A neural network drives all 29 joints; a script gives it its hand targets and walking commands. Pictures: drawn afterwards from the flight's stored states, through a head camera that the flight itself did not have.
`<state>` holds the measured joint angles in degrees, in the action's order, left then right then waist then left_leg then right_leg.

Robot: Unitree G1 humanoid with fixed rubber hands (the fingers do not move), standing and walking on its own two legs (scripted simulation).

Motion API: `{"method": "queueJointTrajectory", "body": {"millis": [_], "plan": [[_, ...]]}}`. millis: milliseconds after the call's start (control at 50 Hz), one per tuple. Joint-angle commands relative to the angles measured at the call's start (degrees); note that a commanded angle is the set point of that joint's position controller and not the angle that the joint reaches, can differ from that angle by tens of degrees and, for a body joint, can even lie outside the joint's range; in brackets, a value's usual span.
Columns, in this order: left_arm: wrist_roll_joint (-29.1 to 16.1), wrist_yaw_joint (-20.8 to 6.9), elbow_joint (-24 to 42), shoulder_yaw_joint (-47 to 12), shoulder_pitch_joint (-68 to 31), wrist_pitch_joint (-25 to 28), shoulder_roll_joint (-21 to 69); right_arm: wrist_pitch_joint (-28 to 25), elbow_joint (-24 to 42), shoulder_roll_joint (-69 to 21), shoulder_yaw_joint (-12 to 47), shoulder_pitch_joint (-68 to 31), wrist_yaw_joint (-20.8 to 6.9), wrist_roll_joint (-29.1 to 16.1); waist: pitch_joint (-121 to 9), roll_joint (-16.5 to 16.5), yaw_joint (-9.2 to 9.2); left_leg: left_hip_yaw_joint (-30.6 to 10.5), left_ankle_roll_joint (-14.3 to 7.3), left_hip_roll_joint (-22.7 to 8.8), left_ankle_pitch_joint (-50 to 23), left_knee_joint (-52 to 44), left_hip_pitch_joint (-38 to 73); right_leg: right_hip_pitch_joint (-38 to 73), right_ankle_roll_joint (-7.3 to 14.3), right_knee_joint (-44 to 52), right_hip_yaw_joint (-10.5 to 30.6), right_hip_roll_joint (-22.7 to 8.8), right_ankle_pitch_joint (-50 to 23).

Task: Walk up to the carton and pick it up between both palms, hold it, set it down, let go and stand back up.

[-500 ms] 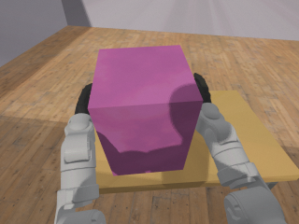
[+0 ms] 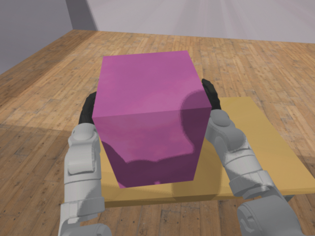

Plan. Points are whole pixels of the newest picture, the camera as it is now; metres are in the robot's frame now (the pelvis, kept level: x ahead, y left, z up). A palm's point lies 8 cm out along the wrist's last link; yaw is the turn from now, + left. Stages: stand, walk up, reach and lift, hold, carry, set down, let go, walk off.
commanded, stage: hold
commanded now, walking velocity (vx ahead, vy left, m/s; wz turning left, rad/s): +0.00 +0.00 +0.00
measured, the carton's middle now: (151, 123) +0.38 +0.01 +0.13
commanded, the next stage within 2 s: none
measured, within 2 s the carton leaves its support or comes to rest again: neither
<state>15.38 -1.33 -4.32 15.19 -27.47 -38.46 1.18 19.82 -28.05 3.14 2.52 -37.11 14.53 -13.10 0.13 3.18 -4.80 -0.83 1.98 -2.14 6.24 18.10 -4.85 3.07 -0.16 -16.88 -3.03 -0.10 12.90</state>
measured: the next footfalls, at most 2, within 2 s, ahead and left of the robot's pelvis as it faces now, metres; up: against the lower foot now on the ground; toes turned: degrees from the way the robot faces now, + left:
none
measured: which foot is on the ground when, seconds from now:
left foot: down 0.00-1.00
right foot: down 0.00-1.00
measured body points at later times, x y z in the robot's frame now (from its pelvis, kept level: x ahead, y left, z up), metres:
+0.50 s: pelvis -0.01 +0.00 +0.00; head -0.05 +0.03 +0.45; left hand +0.36 +0.17 +0.17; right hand +0.37 -0.14 +0.19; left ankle +0.05 +0.14 -0.75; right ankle -0.03 -0.11 -0.75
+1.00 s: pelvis -0.02 +0.01 +0.00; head -0.06 +0.04 +0.45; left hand +0.36 +0.17 +0.17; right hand +0.36 -0.14 +0.18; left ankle +0.05 +0.14 -0.75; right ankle -0.03 -0.11 -0.75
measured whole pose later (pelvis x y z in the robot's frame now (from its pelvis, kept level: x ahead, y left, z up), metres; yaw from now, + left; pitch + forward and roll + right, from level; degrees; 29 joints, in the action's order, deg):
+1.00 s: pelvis -0.02 +0.01 +0.00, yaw -1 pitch -7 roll -1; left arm 15.8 -1.6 -6.5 14.6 -30.5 -39.1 0.4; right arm 20.0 -28.0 2.0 -0.7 -37.4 14.1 -12.0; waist 0.4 2.7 -4.3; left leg -0.1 1.1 -1.8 4.7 17.5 -6.3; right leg 1.1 -0.7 -16.8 -2.3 -0.6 11.3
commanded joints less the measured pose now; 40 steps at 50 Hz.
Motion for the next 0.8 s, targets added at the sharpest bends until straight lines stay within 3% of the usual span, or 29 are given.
{"method": "queueJointTrajectory", "body": {"millis": [0,220,360,480,540,560,600,660,780], "plan": [[-10.1,-7.67,13.37,-32.24,-45.12,5.23,31.22,-3.6,21.36,-36.42,24.03,-40.49,-5.55,-5.53,-24.1,-5.39,0.24,1.15,0.55,4.92,-17.74,2.8,18.61,-5.76,-5.04,1.85,-1.05,2.83,-21.96],[-10.25,-7.39,9.91,-31.27,-46.75,4.9,31.67,-3.43,17.62,-34.95,19.87,-41.62,-6.96,-2.6,-23.99,-4.96,0.0,1.81,-0.4,3.84,-8.63,0.38,17.54,-9.84,-3.86,3.25,-1.5,2.85,-10.01],[-11.2,-6.12,10.09,-32.34,-48.57,5.42,32.94,-4.75,17.7,-35.31,20.05,-44.23,-7.63,-2.84,-27.91,-6.04,0.43,1.43,-0.3,3.46,-11.46,1.69,19.9,-10.95,-3.67,2.97,-1.8,3.12,-10.13],[-8.89,-6.44,7.46,-29.54,-46.08,4.6,31.96,-4.5,14.23,-34.14,19.1,-42.97,-7.65,-2.61,-24.57,-5.4,0.81,1.76,-0.71,3.65,-10.65,0.96,18.83,-9.87,-3.8,3.21,-1.52,2.89,-9.72],[-8.15,-6.9,7.35,-28.84,-45.51,4.36,31.73,-4.55,13.74,-34.07,18.95,-42.76,-7.55,-2.85,-23.71,-5.34,0.73,1.88,-0.62,3.82,-11.57,0.91,18.51,-8.64,-3.89,3.1,-1.4,2.87,-10.94],[-8.64,-7.93,8.39,-28.77,-41.9,4.38,29.94,-4.46,19.17,-36.09,20.64,-38.73,-6.2,-4.01,-25.74,-2.44,-1.42,2.58,-1.1,5.2,-15.23,2.19,19.3,-3.18,-5.0,3.54,-0.49,2.52,-19.94],[-8.45,-8.51,11.05,-28.83,-42.37,4.28,29.72,-3.87,20.2,-34.33,21.82,-40.04,-5.48,-5.52,-26.43,-4.78,-1.15,1.68,0.43,5.49,-19.48,3.02,19.3,-1.5,-5.46,1.8,-1.25,2.85,-26.54],[-9.04,-8.28,13.46,-30.07,-42.86,4.52,29.82,-3.65,22.46,-34.38,22.79,-39.32,-5.5,-6.43,-26.38,-5.56,-1.27,1.46,1.07,5.46,-20.87,3.49,20.15,-2.43,-5.36,2.03,-1.46,2.93,-26.56],[-8.95,-7.65,12.61,-31.04,-45.42,4.52,29.94,-3.13,19.59,-33.64,21.03,-39.34,-6.75,-4.74,-21.98,-6.34,-0.55,1.64,0.75,4.34,-13.27,0.81,19.36,-8.44,-3.79,3.93,-1.9,3.09,-12.67]]}}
